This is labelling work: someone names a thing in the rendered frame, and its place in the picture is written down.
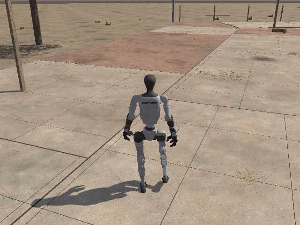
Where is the robot left forearm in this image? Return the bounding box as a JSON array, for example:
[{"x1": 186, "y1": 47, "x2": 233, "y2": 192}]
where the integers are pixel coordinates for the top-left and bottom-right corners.
[{"x1": 124, "y1": 113, "x2": 133, "y2": 132}]

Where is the robot left hand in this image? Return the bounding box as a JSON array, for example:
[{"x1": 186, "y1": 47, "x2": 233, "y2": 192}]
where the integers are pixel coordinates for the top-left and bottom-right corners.
[{"x1": 123, "y1": 131, "x2": 134, "y2": 141}]

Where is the left robot upper arm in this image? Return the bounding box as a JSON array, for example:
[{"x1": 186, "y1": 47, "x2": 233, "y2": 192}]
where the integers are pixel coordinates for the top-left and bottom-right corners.
[{"x1": 128, "y1": 95, "x2": 140, "y2": 120}]

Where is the humanoid robot torso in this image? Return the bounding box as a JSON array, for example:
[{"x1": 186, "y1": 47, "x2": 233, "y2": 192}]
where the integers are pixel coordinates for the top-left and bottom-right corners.
[{"x1": 139, "y1": 93, "x2": 161, "y2": 141}]

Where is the robot right hand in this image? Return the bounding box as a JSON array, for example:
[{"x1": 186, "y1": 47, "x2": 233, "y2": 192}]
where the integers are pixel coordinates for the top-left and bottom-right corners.
[{"x1": 166, "y1": 135, "x2": 178, "y2": 147}]

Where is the right robot upper arm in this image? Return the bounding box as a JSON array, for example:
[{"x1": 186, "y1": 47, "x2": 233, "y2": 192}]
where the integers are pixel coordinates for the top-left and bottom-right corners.
[{"x1": 160, "y1": 95, "x2": 172, "y2": 121}]

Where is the robot right thigh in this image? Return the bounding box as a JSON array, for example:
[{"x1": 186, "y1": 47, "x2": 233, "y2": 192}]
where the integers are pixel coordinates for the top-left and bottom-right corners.
[{"x1": 156, "y1": 130, "x2": 166, "y2": 154}]

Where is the robot right forearm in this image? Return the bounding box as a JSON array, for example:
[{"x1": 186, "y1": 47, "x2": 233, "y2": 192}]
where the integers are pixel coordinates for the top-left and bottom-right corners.
[{"x1": 167, "y1": 115, "x2": 177, "y2": 136}]

